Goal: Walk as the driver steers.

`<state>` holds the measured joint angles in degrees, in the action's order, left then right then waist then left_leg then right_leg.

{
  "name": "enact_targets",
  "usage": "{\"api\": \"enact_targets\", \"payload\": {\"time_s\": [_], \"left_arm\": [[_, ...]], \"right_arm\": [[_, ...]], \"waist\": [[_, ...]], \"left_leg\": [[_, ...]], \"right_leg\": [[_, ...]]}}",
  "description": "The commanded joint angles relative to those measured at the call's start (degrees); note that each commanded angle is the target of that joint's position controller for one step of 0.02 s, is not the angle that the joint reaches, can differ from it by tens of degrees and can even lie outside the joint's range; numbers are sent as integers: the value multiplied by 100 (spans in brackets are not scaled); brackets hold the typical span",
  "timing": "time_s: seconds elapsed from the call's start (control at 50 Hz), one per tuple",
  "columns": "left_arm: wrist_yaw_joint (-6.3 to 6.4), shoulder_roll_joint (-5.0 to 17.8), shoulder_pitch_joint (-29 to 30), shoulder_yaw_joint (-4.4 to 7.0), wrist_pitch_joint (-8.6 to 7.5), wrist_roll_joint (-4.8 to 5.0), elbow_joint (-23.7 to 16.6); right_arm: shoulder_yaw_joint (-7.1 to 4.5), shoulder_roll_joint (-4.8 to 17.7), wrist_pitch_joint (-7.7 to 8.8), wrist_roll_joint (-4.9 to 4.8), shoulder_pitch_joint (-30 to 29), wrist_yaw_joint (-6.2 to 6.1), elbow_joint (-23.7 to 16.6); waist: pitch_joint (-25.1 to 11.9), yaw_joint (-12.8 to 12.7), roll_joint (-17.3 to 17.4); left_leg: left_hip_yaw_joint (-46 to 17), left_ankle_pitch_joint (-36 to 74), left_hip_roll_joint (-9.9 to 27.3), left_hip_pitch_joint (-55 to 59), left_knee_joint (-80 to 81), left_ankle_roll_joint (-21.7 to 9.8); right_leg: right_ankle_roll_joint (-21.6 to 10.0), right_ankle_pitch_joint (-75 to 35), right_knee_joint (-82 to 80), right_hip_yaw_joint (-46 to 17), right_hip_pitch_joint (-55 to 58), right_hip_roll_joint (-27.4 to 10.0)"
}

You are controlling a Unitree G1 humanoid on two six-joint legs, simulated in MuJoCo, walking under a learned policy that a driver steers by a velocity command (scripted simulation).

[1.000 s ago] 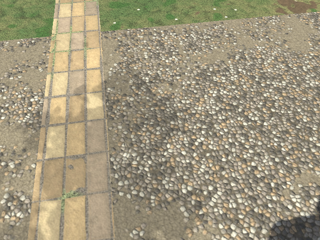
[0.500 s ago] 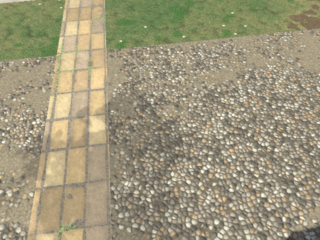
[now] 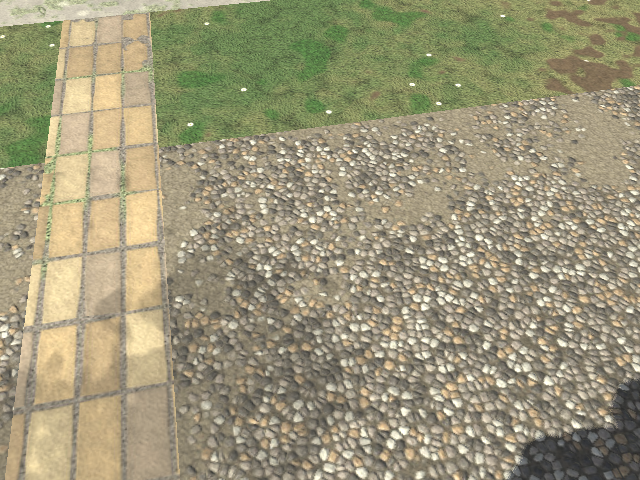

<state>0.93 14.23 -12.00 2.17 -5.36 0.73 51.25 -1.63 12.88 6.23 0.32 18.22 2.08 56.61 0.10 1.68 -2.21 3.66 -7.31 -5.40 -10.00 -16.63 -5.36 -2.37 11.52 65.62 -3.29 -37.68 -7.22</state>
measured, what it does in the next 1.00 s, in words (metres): walks ahead, turning left: right foot, then left foot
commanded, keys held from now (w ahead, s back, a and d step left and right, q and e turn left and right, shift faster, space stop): w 0.14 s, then w+q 0.86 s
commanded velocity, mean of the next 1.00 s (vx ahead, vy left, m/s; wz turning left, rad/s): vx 0.50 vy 0.00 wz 0.38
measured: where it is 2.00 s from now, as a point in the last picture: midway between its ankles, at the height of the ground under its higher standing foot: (184, 323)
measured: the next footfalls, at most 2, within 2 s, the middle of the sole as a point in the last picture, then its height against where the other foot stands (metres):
right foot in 0.30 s outside the picture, level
left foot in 0.86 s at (257, 461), level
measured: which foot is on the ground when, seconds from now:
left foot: down 0.00-0.32, up 0.34-0.84, down 0.86-1.00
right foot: up 0.00-0.28, down 0.30-0.86, up 0.88-1.00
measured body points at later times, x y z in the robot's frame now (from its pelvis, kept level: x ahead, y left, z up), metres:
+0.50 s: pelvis +0.27 -0.07 +0.00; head +0.29 -0.08 +0.45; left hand +0.30 +0.20 -0.12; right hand +0.38 -0.33 -0.14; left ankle +0.25 +0.08 -0.65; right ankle +0.30 -0.17 -0.74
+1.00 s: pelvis +0.51 +0.05 -0.01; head +0.54 +0.08 +0.44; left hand +0.50 +0.35 -0.13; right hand +0.73 -0.15 -0.12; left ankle +0.53 +0.12 -0.74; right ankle +0.51 -0.13 -0.64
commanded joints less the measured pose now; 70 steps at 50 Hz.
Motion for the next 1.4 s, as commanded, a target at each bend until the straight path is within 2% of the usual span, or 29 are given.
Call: {"api": "enact_targets", "payload": {"time_s": [0.02,0.18,0.24,0.28,0.3,0.32,0.34,0.36,0.38,0.42,0.48,0.6,0.74,0.8,0.84,0.86,0.88,0.9,0.92,0.94,0.98,1.06,1.16,1.26,1.32,1.34,1.36,1.38,1.4], "left_arm": [[42,263,-196,79,25,-72,-250],[-158,206,1441,15,-84,43,-758],[-243,411,1321,76,-190,51,-830],[-212,744,251,260,-249,39,-545],[-160,1175,-895,405,-275,-33,-308],[-141,1788,-1600,563,-212,-125,-171],[-148,1256,-1658,430,-198,-146,-159],[-141,866,-1124,306,-214,-118,-279],[-147,651,-605,227,-211,-92,-380],[-181,358,-81,144,-222,-101,-357],[-157,434,-117,199,-252,-145,-187],[1,712,-312,296,-182,-170,-39],[58,957,-803,392,16,-17,124],[77,1202,-602,459,114,41,46],[94,1267,-401,460,190,75,-33],[90,1041,-462,374,139,-60,-189],[2,239,-854,132,-85,-115,-548],[-90,740,-176,212,-358,104,-680],[-119,818,202,233,-438,261,-815],[-74,766,192,223,-446,155,-767],[-32,859,4,322,-295,-49,-688],[-7,617,338,291,-89,-175,-923],[-79,422,1402,192,-126,-110,-1263],[-218,636,1826,232,-246,-38,-1530],[-229,818,1234,331,-336,-24,-1433],[-193,983,628,417,-364,-81,-1303],[-141,1310,-305,505,-363,-171,-1221],[-156,1686,-876,604,-288,-229,-1022],[-182,1158,-796,490,-252,-89,-1081]], "right_arm": [[-115,741,102,-4,-214,-112,-302],[-156,916,-66,-159,696,-215,-43],[-210,1024,-163,-170,668,-255,-49],[-193,989,-210,-136,462,-258,-133],[-89,725,-191,-52,334,-240,-295],[109,-22,-79,-84,970,-215,-400],[37,327,27,-230,1003,-202,-312],[-114,846,52,-347,541,-216,-447],[-144,857,22,-326,214,-249,-526],[-219,675,-124,-228,98,-281,-562],[-226,353,-326,-235,168,-243,-645],[-261,325,-368,-166,-733,-144,-1095],[-204,274,-353,-168,-1941,115,-1708],[-328,515,-384,-175,-1644,162,-1819],[-636,1040,-395,-204,-139,98,-1464],[-846,1626,-443,-191,680,-47,-1271],[-872,2130,-376,-188,310,-61,-1453],[-710,1619,-319,-106,572,-28,-1484],[-615,1264,-250,-68,404,-22,-1446],[-545,1036,-206,-120,-49,-8,-1523],[-433,740,-188,-86,-647,-38,-1709],[-504,1050,-144,-117,-398,-174,-1680],[-508,1076,-217,-168,64,-283,-1596],[-505,1067,-292,-203,395,-319,-1499],[-512,1070,-354,-187,194,-353,-1578],[-454,912,-348,-169,75,-338,-1657],[-333,611,-322,-73,-15,-307,-1807],[-229,273,-271,-240,867,-304,-1932],[-306,857,-266,-308,915,-319,-1786]], "waist": [[316,-266,440],[483,307,468],[414,91,587],[-166,-498,614],[-1052,-961,292],[-1967,-831,-1194],[-2258,-877,-1314],[-1393,-786,-836],[-942,-610,-452],[-304,-283,-358],[-19,-93,-297],[271,-212,-105],[615,-565,-39],[216,-211,-318],[-616,635,-235],[-1090,872,567],[-1710,113,1847],[-2008,559,1089],[-1285,487,891],[-784,165,286],[-476,-242,319],[-213,-281,298],[-7,134,663],[2,269,783],[-159,-102,1040],[-541,-410,982],[-1343,-814,447],[-2108,-456,-1556],[-1803,-525,-1227]], "left_leg": [[-1196,465,1599,-586,1173,-972],[-1097,361,1732,541,788,-685],[-1415,469,1932,839,329,-578],[-1271,1607,1608,641,-807,-377],[-952,1231,1211,-240,-2420,-162],[-332,-998,277,-2526,-4639,287],[-1140,-2425,322,-3193,-5692,274],[-1245,-2032,628,-3548,-6002,194],[-1088,-1509,926,-3406,-5891,194],[-1048,-884,1241,-2921,-5298,224],[-955,-483,1292,-2748,-5119,250],[-892,790,1253,-3233,-3568,337],[-195,501,1132,-3327,-2306,96],[313,-338,639,-2309,-2191,-199],[453,-127,96,-153,-1642,-563],[-1021,-111,955,1584,-1420,-915],[-4565,-981,2370,3217,-486,-2079],[-5048,-1132,2494,3251,161,-1952],[-4116,-682,2319,2740,69,-1664],[-3330,-59,2038,1760,37,-1420],[-2533,709,1650,488,207,-1192],[-2036,1435,1399,-235,454,-1220],[-1798,708,1034,-348,315,-811],[-2478,374,1301,249,-264,-698],[-2807,810,1286,405,-844,-536],[-2631,1162,989,187,-1508,-363],[-2160,509,639,-591,-3080,-138],[-1475,-2420,-146,-2712,-4909,263],[-1593,-2580,321,-3505,-5782,324]], "right_leg": [[156,-898,-781,-6,-163,-245],[198,-1498,-3247,228,50,177],[66,-877,-3721,181,562,329],[-120,-583,-3979,365,2104,570],[-467,-686,-3779,-304,3818,-145],[-1255,-141,-4095,-2570,6095,-1619],[-1425,365,-4711,-3742,6087,-1841],[-1123,284,-4772,-2866,5335,-1675],[-930,-89,-4900,-2029,4536,-1447],[-701,-505,-5378,-926,3395,-970],[-722,-1253,-5675,-87,2909,-806],[-703,-1597,-5845,820,3173,-792],[-554,-1965,-5482,1395,4194,-1070],[-384,-4413,-4487,1660,4342,-1067],[-127,-5042,-2375,1863,3755,-747],[168,-2695,-467,1851,2142,-433],[467,2046,1575,966,-275,870],[288,1987,1895,-215,-866,729],[116,1531,1667,-167,-1187,473],[73,1059,1081,-170,-867,192],[146,678,313,-188,-4,-96],[480,7,-796,11,124,43],[517,-1580,-2908,71,388,483],[365,-1360,-3723,-74,645,698],[124,-800,-4060,25,1502,795],[-66,-895,-4158,-20,2494,650],[-453,-742,-4004,-882,4044,-297],[-1405,258,-4408,-3484,6011,-1616],[-1359,1439,-4703,-4134,5873,-1774]]}}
